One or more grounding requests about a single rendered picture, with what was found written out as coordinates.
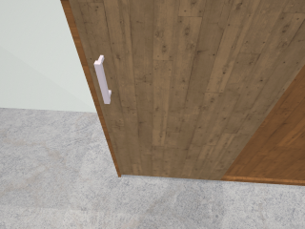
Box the wardrobe door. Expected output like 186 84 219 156
224 65 305 180
69 0 305 180

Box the handle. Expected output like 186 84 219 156
93 55 112 104

